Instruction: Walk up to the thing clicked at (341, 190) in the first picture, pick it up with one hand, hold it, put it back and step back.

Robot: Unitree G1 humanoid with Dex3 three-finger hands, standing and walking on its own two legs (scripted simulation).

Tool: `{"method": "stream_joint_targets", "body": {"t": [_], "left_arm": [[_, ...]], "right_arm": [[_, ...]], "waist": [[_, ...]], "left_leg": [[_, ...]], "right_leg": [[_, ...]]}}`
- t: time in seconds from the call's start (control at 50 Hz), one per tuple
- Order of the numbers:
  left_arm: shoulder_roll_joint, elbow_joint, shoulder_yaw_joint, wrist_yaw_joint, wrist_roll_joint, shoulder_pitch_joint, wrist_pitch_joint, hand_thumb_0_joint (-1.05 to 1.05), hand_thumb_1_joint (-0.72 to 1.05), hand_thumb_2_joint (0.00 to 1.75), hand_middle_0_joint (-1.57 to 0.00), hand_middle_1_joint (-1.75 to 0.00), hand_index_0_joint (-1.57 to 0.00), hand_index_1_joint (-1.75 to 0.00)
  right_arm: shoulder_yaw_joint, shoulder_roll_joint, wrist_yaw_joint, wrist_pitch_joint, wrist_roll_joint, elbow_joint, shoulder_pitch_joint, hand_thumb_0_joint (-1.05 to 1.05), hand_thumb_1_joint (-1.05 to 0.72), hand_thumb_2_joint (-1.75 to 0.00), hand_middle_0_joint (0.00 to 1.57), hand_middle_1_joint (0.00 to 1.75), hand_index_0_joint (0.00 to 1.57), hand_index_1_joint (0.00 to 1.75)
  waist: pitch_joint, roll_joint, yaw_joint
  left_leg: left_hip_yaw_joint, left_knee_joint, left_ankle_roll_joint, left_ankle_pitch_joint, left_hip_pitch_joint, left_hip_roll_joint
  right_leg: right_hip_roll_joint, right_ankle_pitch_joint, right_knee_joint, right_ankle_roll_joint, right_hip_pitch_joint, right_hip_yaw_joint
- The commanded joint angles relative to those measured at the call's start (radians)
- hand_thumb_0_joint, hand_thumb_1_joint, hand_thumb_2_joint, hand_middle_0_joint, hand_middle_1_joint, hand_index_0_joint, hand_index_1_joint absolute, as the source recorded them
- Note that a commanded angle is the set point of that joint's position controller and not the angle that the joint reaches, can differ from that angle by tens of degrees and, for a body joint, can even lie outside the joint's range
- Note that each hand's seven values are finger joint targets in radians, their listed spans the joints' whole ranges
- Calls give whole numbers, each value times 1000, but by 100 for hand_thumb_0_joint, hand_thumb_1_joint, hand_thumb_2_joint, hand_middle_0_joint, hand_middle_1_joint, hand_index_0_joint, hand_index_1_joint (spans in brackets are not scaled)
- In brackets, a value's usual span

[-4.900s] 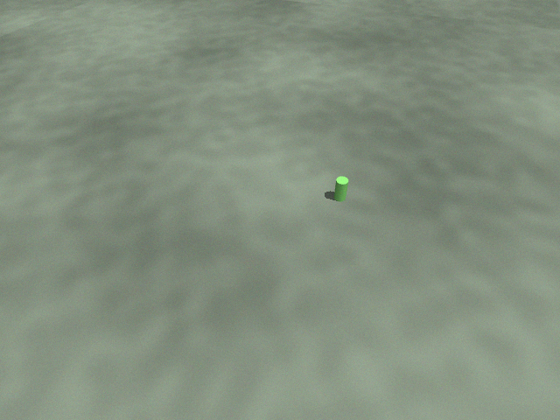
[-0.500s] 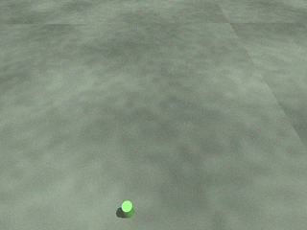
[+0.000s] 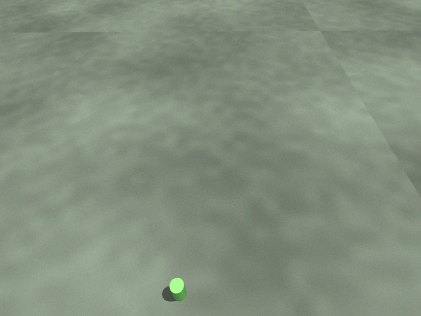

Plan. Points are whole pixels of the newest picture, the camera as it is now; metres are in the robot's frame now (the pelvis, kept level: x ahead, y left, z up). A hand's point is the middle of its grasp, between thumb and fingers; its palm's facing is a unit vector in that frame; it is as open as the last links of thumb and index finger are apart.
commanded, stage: walk up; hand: left
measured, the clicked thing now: (178, 289) +0.38 +0.18 -0.72
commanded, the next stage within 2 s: stand in 0.16 s
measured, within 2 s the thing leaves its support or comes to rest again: neither
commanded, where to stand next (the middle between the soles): +0.01 -0.01 m, yaw +1 degrees
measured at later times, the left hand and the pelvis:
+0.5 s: hand out of the picture +0.09 +0.25 -0.15, palm faces -0.02 -0.94 -0.34, open 7.4 cm; pelvis +0.00 +0.00 +0.00, yaw +0 degrees
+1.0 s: hand out of the picture +0.07 +0.25 -0.16, palm faces -0.02 -0.94 -0.34, open 7.4 cm; pelvis +0.00 +0.00 +0.00, yaw +0 degrees
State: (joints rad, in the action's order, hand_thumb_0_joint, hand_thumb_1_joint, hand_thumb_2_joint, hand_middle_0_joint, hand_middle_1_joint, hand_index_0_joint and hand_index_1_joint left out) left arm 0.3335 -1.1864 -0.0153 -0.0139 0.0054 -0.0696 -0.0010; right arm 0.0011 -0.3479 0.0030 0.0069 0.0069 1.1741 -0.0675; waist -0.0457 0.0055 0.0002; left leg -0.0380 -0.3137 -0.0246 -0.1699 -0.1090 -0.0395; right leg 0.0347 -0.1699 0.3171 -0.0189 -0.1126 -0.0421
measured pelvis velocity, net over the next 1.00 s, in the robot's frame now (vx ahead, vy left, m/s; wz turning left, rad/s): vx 0.00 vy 0.00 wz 0.01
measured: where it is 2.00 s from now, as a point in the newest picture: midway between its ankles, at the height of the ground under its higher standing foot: outside the picture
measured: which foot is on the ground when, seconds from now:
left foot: down 0.00-1.00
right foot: down 0.00-1.00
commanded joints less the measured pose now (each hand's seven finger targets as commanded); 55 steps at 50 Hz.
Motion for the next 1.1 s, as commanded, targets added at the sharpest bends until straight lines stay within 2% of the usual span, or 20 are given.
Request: {"method": "stream_joint_targets", "body": {"t": [0.0,0.12,0.16,0.28,0.5,0.72,0.84,0.9,1.08], "left_arm": [[212,65,-37,16,0,56,22,0,90,90,-20,-30,-20,-30],[210,72,-39,17,2,58,22,0,90,90,-20,-30,-20,-30],[221,85,-34,20,3,55,31,0,90,90,-20,-30,-20,-30],[224,91,-33,22,3,46,31,0,90,90,-20,-30,-20,-30],[231,104,-30,20,2,36,34,0,90,90,-20,-30,-20,-30],[230,102,-28,18,2,12,31,0,90,90,-20,-30,-20,-30],[232,108,-28,20,3,6,32,0,90,90,-20,-30,-20,-30],[237,106,-30,19,3,10,31,0,90,90,-20,-30,-20,-30],[233,109,-28,20,4,1,31,0,90,90,-20,-30,-20,-30]], "right_arm": [[36,-215,-10,26,-3,-58,56,0,-90,-90,20,30,20,30],[38,-212,-10,24,-5,-65,52,0,-90,-90,20,30,20,30],[39,-213,-11,25,7,-73,53,0,-90,-90,20,30,20,30],[39,-209,-9,23,5,-80,46,0,-90,-90,20,30,20,30],[36,-209,-7,24,5,-88,34,0,-90,-90,20,30,20,30],[34,-211,-6,23,3,-87,24,0,-90,-90,20,30,20,30],[38,-220,-6,22,3,-91,24,0,-90,-90,20,30,20,30],[35,-213,-7,21,4,-91,18,0,-90,-90,20,30,20,30],[33,-217,-7,21,4,-93,12,0,-90,-90,20,30,20,30]], "waist": [[80,-7,-1],[77,-9,0],[102,-1,3],[76,-11,1],[83,-8,4],[61,-8,0],[76,-8,-1],[67,-11,3],[61,1,0]], "left_leg": [[84,45,37,137,7,-105],[83,44,35,146,10,-105],[86,39,30,199,30,-114],[86,52,28,144,13,-108],[90,54,29,157,27,-111],[91,62,29,110,21,-105],[93,49,35,136,40,-110],[91,51,33,109,26,-107],[92,55,32,108,11,-104]], "right_leg": [[103,128,-52,24,14,87],[103,138,-53,23,15,85],[115,187,-49,25,32,92],[113,138,-60,22,29,89],[115,146,-57,25,29,87],[112,99,-64,28,8,88],[111,118,-60,31,5,89],[115,105,-63,32,12,94],[112,113,-64,29,16,91]]}}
